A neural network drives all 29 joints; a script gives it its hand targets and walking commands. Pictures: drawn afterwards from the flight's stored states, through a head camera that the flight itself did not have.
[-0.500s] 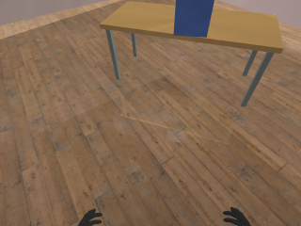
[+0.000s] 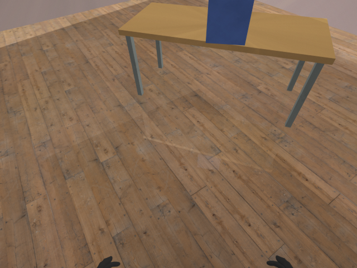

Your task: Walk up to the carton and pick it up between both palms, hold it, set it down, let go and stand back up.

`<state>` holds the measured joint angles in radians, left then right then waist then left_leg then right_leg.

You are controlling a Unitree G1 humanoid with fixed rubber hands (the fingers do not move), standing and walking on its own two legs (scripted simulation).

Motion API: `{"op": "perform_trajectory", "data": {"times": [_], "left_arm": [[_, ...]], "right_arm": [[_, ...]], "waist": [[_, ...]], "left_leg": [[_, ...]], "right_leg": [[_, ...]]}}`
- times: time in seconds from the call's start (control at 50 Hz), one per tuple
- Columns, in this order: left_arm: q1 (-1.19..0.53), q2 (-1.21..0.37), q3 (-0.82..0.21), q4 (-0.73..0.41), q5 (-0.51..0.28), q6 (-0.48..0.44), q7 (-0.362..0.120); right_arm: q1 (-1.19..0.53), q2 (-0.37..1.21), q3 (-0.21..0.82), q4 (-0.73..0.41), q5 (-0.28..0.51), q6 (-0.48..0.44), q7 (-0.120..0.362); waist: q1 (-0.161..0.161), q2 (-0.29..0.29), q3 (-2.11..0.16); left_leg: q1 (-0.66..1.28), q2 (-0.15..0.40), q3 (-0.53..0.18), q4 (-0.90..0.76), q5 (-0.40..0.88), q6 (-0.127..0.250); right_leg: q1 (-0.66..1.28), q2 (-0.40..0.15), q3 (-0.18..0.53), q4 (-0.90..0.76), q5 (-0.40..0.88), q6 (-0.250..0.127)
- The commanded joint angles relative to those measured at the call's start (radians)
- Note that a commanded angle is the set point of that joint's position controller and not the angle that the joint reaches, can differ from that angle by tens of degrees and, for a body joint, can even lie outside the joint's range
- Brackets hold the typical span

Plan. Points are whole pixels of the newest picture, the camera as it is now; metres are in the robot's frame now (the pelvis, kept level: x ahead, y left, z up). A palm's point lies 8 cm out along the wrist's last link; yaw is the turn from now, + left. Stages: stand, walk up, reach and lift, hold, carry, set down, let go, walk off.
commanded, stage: stand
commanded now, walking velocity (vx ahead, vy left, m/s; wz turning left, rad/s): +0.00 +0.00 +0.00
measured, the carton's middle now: (228, 14) +1.49 -0.26 -0.04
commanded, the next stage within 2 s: walk up in 1.60 s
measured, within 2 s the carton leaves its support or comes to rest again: neither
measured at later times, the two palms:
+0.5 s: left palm out of the picture +0.07 +0.23 -0.12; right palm out of the picture +0.08 -0.23 -0.11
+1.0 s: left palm out of the picture +0.03 +0.22 -0.13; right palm out of the picture +0.03 -0.23 -0.12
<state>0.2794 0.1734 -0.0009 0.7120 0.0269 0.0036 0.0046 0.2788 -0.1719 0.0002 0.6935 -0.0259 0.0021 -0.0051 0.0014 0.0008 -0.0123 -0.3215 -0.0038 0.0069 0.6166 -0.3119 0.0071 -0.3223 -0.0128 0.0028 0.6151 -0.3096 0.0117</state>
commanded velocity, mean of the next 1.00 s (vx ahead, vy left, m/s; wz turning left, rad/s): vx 0.00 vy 0.00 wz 0.00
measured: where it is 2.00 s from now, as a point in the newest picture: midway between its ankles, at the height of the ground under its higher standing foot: outside the picture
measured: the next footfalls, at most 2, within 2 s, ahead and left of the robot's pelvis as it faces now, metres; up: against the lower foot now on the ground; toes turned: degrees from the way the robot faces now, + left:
none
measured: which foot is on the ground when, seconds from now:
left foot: down 0.00-1.00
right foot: down 0.00-1.00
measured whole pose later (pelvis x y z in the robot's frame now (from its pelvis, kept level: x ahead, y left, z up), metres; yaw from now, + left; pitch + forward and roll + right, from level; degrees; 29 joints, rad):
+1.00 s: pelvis +0.00 +0.00 +0.01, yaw +0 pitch -1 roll +0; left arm 0.30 0.16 0.03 0.97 0.01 0.00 0.03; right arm 0.31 -0.16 -0.03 0.94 -0.01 -0.01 -0.03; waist 0.00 0.00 0.02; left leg -0.22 0.00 0.01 0.49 -0.25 0.00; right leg -0.23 -0.01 0.01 0.49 -0.25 0.01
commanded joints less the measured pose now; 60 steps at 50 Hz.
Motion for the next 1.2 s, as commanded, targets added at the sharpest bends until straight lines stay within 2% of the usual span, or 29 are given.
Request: {"op": "perform_trajectory", "data": {"times": [0.0, 0.44, 0.46, 0.5, 1.18], "left_arm": [[0.004, 0.089, 0.029, -0.066, 0.0, -0.019, 0.005], [0.036, 0.087, 0.042, 0.018, -0.003, -0.02, 0.014], [0.03, 0.087, 0.044, 0.029, -0.008, -0.018, 0.016], [0.037, 0.084, 0.045, 0.039, -0.009, -0.017, 0.017], [0.08, 0.044, 0.046, 0.325, -0.014, -0.015, 0.032]], "right_arm": [[-0.005, -0.085, -0.029, -0.067, 0.0, -0.019, -0.005], [0.032, -0.08, -0.044, 0.017, 0.003, -0.021, -0.013], [0.033, -0.09, -0.047, 0.022, 0.004, -0.02, -0.014], [0.035, -0.091, -0.048, 0.034, 0.004, -0.019, -0.016], [0.101, -0.044, -0.045, 0.318, 0.013, -0.017, -0.032]], "waist": [[0.002, -0.001, -0.018], [0.002, 0.005, 0.004], [-0.002, -0.012, 0.018], [0.002, -0.001, 0.019], [0.0, -0.002, 0.079]], "left_leg": [[0.011, 0.048, -0.061, -0.108, 0.107, 0.018], [0.032, 0.057, -0.068, -0.143, 0.126, 0.025], [0.025, 0.059, -0.081, -0.154, 0.114, 0.039], [0.02, 0.064, -0.086, -0.166, 0.106, 0.045], [0.095, 0.073, -0.077, -0.25, 0.131, 0.029]], "right_leg": [[0.003, -0.042, 0.048, -0.116, 0.09, -0.039], [0.033, -0.046, 0.05, -0.141, 0.113, -0.042], [0.029, -0.041, 0.058, -0.139, 0.114, -0.042], [0.041, -0.04, 0.057, -0.142, 0.118, -0.042], [0.101, -0.057, 0.073, -0.246, 0.136, -0.042]]}}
